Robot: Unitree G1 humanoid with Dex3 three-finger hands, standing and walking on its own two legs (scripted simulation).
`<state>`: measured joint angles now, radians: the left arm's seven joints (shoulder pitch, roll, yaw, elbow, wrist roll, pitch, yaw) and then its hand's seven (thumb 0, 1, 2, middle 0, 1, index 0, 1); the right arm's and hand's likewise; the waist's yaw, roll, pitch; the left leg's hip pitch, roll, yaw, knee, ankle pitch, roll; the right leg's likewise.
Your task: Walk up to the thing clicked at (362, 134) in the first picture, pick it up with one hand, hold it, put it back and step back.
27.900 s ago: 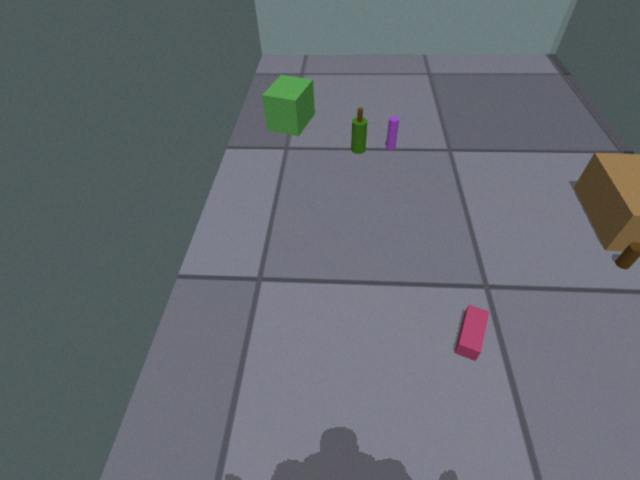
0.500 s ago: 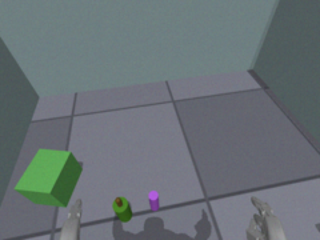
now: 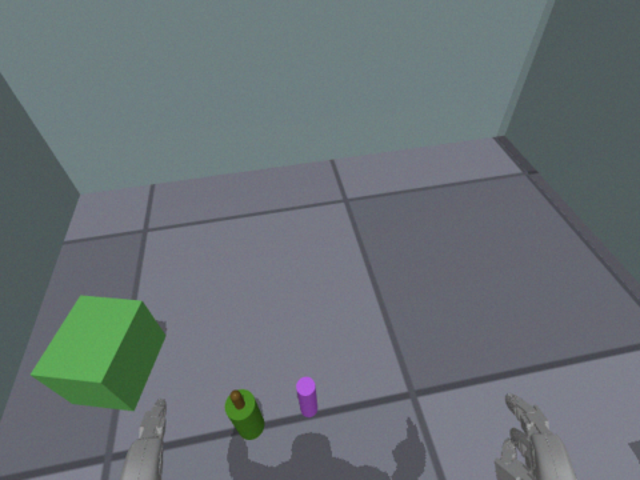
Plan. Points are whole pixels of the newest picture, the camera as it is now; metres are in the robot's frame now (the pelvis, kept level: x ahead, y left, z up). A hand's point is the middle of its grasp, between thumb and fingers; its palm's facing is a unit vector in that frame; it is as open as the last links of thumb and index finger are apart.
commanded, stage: home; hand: left
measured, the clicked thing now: (243, 411) +0.42 +0.25 -0.60
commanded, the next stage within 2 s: stand in 0.80 s
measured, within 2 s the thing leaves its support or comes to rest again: neither
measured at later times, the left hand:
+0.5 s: hand (191, 468) +0.18 +0.19 -0.06, palm faces +0.10 -0.95 -0.28, open 17.7 cm
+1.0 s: hand (190, 466) +0.18 +0.19 -0.06, palm faces +0.10 -0.95 -0.29, open 17.4 cm
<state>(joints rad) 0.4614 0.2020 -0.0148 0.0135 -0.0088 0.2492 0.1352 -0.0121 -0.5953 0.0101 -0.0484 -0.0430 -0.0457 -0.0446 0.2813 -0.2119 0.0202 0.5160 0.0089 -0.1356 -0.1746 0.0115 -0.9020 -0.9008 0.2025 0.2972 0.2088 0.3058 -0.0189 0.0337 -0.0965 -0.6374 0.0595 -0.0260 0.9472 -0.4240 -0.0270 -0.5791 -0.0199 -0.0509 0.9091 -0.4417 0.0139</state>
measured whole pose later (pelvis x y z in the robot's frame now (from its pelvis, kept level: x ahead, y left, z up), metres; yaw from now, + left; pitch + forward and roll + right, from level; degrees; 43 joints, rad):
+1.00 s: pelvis +0.01 +0.01 +0.00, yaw +0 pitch +7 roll -2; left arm 0.46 0.20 -0.01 0.01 -0.01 0.25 0.14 -0.01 -0.55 0.06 -0.08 -0.09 -0.08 -0.09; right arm 0.28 -0.20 0.02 0.52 0.01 -0.14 -0.18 0.01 -0.90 -0.90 0.20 0.30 0.21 0.31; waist -0.01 0.03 -0.10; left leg -0.63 0.06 -0.02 0.95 -0.44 -0.02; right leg -0.57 -0.02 -0.04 0.90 -0.45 0.02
